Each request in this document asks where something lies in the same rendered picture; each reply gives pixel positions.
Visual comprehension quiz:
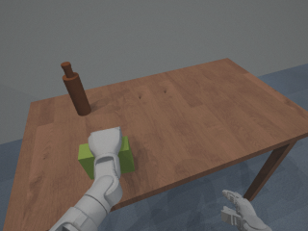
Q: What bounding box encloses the left robot hand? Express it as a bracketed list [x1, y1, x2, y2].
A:
[88, 126, 123, 158]

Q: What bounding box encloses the sponge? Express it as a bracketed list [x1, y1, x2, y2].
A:
[78, 136, 135, 180]

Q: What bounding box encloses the robot left forearm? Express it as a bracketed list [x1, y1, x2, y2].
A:
[49, 153, 123, 231]

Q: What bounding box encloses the right robot hand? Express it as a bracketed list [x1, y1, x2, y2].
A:
[220, 190, 257, 231]

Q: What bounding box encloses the table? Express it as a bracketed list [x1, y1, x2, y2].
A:
[3, 58, 308, 231]

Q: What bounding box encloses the robot right forearm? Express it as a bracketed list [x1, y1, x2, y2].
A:
[242, 215, 272, 231]

